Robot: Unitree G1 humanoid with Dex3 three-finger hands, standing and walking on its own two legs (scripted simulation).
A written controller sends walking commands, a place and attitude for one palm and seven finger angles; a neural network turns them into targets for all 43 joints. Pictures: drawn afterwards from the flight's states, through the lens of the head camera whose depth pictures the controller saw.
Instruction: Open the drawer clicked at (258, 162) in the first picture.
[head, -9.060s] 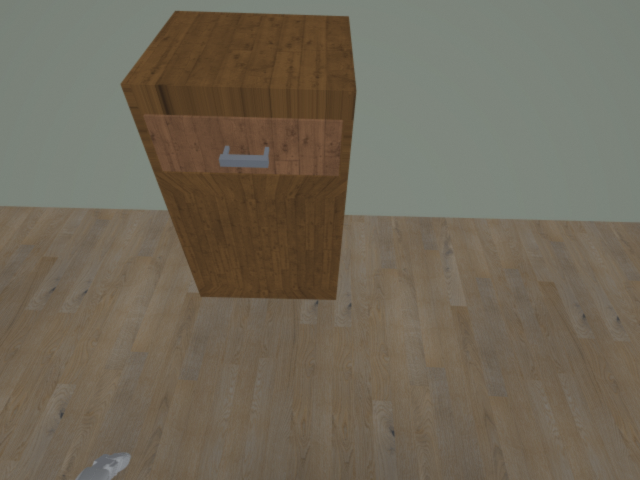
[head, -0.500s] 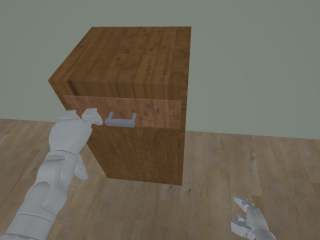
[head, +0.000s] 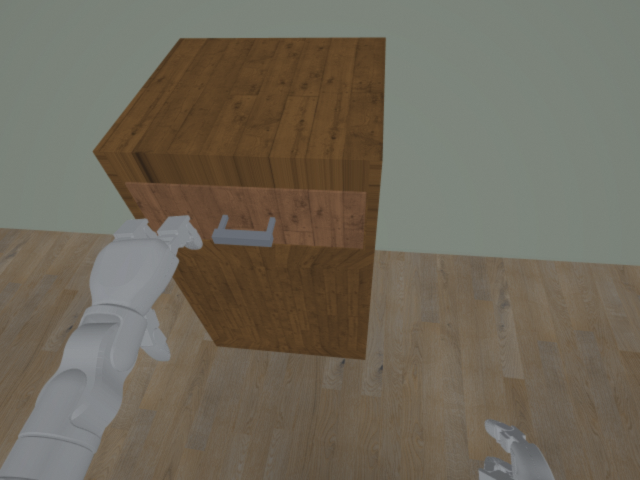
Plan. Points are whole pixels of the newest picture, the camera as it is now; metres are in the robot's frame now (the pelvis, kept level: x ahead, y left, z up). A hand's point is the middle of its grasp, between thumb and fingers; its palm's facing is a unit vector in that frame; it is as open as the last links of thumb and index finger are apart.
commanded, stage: move the hooked fingers above the handle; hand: left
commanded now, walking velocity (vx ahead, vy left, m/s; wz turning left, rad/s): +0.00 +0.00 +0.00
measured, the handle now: (245, 229) +0.55 +0.23 -0.09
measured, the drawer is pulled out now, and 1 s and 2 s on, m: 0.00 0.00 0.00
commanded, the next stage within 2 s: none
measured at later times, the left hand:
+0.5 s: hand (192, 269) +0.36 +0.23 +0.03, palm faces -0.04 -0.07 -1.00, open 13.9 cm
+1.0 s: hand (217, 252) +0.42 +0.22 +0.00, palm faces -0.09 -0.05 -0.99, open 13.9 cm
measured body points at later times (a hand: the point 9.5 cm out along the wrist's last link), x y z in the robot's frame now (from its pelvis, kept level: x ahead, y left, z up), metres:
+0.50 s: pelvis +0.00 -0.01 -0.01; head +0.05 -0.03 +0.44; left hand +0.36 +0.23 +0.09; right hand +0.14 -0.26 -0.13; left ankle +0.00 +0.08 -0.74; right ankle -0.02 -0.11 -0.74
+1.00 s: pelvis +0.00 -0.01 -0.02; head +0.08 -0.02 +0.42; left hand +0.42 +0.22 +0.05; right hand +0.07 -0.29 -0.15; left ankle +0.00 +0.08 -0.74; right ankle -0.02 -0.11 -0.74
